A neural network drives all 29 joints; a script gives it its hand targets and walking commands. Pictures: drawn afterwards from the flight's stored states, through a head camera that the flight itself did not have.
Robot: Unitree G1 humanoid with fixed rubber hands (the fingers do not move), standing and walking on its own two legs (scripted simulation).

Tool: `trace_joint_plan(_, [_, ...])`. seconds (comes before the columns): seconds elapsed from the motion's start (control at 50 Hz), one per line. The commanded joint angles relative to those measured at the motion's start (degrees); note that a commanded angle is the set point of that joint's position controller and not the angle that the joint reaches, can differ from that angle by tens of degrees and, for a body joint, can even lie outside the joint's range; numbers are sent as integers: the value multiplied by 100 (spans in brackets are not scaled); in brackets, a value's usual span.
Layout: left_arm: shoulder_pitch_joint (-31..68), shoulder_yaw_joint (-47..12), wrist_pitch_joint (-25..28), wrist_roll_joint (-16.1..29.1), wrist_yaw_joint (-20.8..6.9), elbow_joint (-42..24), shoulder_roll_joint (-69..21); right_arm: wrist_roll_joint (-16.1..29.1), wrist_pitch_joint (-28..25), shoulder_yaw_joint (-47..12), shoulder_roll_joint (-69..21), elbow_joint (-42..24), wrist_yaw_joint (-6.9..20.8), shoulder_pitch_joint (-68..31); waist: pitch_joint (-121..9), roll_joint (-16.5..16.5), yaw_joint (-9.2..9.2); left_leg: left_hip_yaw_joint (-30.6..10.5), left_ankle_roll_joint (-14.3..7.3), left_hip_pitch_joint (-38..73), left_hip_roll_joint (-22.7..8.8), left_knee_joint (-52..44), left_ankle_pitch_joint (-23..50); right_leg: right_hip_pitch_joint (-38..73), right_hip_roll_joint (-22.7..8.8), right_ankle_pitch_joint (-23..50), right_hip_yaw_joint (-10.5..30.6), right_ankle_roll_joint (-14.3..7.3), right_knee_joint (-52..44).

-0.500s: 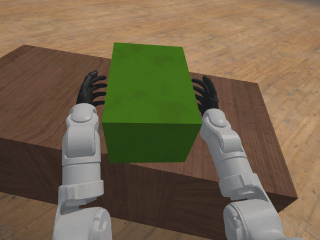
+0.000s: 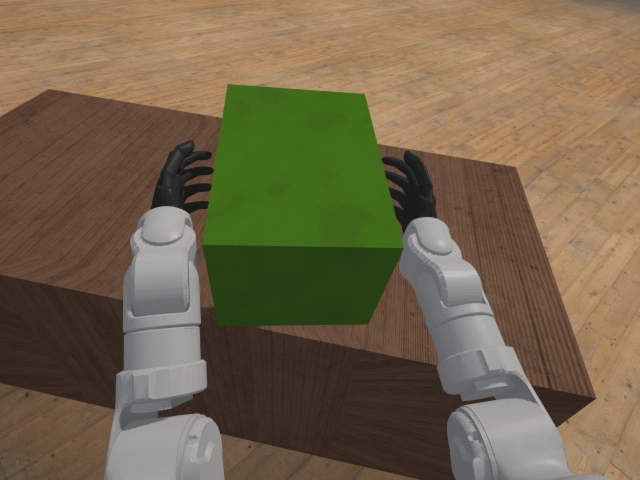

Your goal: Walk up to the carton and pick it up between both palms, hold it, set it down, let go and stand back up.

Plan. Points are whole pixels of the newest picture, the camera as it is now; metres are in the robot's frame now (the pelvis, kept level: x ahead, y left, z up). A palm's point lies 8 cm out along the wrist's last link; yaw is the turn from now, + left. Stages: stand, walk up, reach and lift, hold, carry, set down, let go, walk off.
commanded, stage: hold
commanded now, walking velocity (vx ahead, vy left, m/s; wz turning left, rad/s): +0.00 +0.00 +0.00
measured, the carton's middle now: (296, 202) +0.43 +0.01 +0.14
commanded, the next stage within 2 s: none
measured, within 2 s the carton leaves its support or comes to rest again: neither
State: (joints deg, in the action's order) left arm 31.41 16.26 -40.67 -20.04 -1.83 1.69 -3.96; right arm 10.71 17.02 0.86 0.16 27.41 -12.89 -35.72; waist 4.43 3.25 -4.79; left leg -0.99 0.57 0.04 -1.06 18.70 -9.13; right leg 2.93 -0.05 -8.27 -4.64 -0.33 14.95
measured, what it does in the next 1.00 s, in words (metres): stands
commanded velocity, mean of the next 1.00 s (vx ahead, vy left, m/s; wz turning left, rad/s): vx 0.00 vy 0.00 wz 0.00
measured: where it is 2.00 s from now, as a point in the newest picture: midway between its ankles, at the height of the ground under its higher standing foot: outside the picture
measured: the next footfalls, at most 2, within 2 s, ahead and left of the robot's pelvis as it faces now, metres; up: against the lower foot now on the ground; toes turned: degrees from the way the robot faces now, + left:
none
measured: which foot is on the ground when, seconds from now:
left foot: down 0.00-1.00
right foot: down 0.00-1.00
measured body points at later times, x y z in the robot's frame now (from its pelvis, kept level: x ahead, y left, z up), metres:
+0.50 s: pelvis +0.00 +0.00 +0.00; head -0.04 +0.03 +0.45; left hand +0.37 +0.16 +0.19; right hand +0.37 -0.14 +0.18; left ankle +0.03 +0.12 -0.75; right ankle +0.01 -0.11 -0.75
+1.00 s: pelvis +0.00 +0.00 +0.00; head -0.04 +0.03 +0.45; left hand +0.37 +0.16 +0.19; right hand +0.37 -0.14 +0.18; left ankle +0.03 +0.12 -0.75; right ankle +0.01 -0.11 -0.75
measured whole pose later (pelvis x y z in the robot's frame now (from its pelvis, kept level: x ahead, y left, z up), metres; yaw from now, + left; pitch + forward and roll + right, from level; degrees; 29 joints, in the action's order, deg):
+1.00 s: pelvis +0.00 +0.00 +0.00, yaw +0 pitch -10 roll -1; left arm 33.3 17.1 -40.1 -21.1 -2.1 4.5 -4.2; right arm 9.0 16.2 2.2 -0.1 29.9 -12.3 -36.9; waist 3.8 3.5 -4.4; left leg -0.6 0.2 0.0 -0.8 18.8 -9.0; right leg 2.8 -0.2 -8.1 -4.3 -0.2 15.1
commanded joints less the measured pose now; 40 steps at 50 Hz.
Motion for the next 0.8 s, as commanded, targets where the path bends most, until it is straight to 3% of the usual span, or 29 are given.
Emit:
trace_joint_plan(0.0, [3416, -2812, 295, 859, -815, -246, -2822, 300, -395, -2279, -3230, -1847, 477, -4193, -2128, -337, -28, 315, 22, 298, 330, -186, 985, 515, 269, 989, -101, 346, -41])
trace_joint_plan(0.16, [3358, -2851, 266, 837, -791, -325, -2877, 368, -391, -2296, -3174, -1902, 483, -4161, -2251, -346, -26, 280, 67, 486, 310, -103, 1314, 524, 306, 1161, -119, 342, -27])
trace_joint_plan(0.26, [3528, -2763, 246, 782, -787, -191, -2856, 228, -390, -2064, -3133, -1561, 563, -4161, -1964, -444, -72, 285, 60, 378, 252, -240, 828, 324, 291, 525, -158, 276, -87])
trace_joint_plan(0.38, [3363, -2906, 298, 926, -809, -349, -2948, 346, -502, -2358, -3144, -2026, 519, -4338, -2530, -407, 19, 263, 114, 654, 323, 87, 1700, 543, 325, 1257, -102, 255, -34])
trace_joint_plan(0.56, [3484, -2748, 270, 798, -854, -136, -2867, 130, -464, -2025, -3092, -1633, 597, -4187, -1968, -402, -32, 313, 39, 333, 278, -206, 921, 317, 264, 538, -109, 228, -131])
trace_joint_plan(0.78, [3584, -2786, 356, 881, -808, -83, -2941, 130, -544, -2063, -3140, -1661, 606, -4379, -2351, -384, -25, 292, 34, 469, 295, -94, 1100, 354, 282, 724, -118, 247, -76])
